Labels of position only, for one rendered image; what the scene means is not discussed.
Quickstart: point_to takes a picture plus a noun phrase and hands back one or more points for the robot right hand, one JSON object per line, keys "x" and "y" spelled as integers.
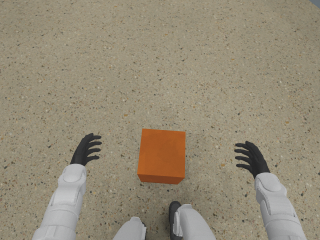
{"x": 256, "y": 161}

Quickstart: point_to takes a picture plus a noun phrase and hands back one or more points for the right robot forearm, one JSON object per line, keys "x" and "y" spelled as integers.
{"x": 278, "y": 214}

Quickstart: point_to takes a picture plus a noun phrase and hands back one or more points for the carton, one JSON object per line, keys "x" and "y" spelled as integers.
{"x": 162, "y": 156}

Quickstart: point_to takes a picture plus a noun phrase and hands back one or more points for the left robot forearm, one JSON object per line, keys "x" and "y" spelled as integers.
{"x": 63, "y": 211}

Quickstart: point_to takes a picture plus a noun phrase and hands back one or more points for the robot thigh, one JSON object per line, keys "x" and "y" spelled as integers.
{"x": 191, "y": 225}
{"x": 131, "y": 230}

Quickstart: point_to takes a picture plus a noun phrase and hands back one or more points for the right robot thigh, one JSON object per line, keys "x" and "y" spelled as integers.
{"x": 191, "y": 225}

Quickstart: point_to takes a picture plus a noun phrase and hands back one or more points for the left robot thigh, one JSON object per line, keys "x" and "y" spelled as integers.
{"x": 131, "y": 230}

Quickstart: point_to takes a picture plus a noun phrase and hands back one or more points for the robot left hand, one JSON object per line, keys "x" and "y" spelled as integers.
{"x": 82, "y": 151}

